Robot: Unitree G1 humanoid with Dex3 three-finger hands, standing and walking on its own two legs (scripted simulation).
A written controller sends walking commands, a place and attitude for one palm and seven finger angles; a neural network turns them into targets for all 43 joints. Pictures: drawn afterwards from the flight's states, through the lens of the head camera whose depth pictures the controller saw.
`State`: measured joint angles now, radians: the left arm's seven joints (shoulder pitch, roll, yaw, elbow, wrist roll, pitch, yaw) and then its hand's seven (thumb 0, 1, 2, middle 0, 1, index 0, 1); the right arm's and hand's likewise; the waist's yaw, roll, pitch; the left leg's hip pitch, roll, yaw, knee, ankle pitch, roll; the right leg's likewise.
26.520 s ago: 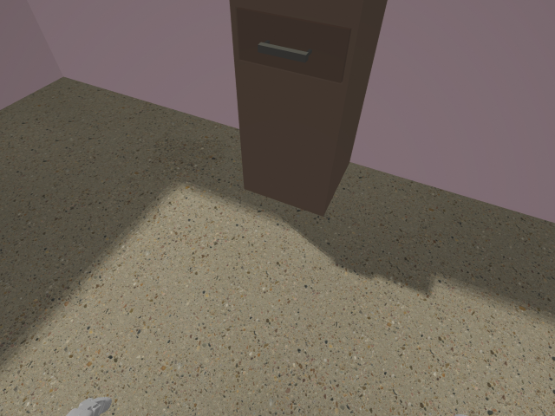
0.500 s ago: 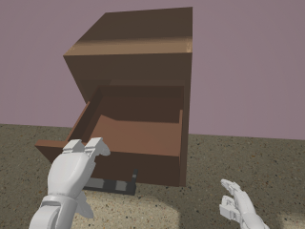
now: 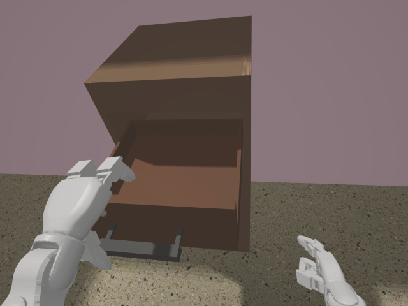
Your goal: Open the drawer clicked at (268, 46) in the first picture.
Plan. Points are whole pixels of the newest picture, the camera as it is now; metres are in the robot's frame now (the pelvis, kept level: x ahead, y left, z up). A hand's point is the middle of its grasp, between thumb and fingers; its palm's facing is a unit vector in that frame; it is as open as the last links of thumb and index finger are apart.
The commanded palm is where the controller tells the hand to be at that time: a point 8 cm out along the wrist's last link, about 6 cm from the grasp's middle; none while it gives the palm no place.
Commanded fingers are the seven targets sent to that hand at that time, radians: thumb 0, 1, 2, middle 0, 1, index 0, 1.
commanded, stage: draw the hand back to the body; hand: left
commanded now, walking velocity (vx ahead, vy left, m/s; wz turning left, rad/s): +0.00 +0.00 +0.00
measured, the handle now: (142, 239) +0.24 +0.18 +0.00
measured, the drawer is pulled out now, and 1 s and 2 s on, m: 0.30 0.30 0.30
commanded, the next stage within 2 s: step back with the hand held close in 1.66 s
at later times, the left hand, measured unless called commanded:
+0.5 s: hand (83, 226) +0.20 +0.22 +0.14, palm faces +0.10 -0.13 -0.99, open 13.8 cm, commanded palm +0.16 +0.23 +0.20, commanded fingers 0.00 -0.50 0.30 -0.30 -1.20 -0.30 -1.20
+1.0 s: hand (80, 202) +0.22 +0.22 +0.18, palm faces +0.34 -0.87 -0.36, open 12.6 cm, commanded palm +0.16 +0.27 +0.20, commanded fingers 0.00 0.13 0.57 -0.25 -0.80 -0.25 -0.80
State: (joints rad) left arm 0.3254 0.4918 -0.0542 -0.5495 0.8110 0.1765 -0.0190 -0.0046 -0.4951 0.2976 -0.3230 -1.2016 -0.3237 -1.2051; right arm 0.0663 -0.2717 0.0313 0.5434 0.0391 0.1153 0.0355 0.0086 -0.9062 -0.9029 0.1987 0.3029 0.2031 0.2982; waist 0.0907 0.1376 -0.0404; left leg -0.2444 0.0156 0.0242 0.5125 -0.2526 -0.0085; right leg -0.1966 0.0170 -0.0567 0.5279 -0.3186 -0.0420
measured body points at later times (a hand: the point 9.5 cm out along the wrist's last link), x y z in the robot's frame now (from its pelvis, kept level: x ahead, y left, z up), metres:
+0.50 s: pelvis +0.00 +0.01 +0.00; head +0.00 -0.04 +0.45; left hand +0.18 +0.23 +0.19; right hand +0.24 -0.18 -0.08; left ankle +0.01 +0.13 -0.73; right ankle -0.02 -0.09 -0.73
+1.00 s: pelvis +0.03 +0.01 +0.00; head +0.02 +0.00 +0.45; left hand +0.19 +0.26 +0.20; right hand +0.22 -0.20 -0.08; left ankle +0.01 +0.13 -0.73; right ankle -0.02 -0.09 -0.73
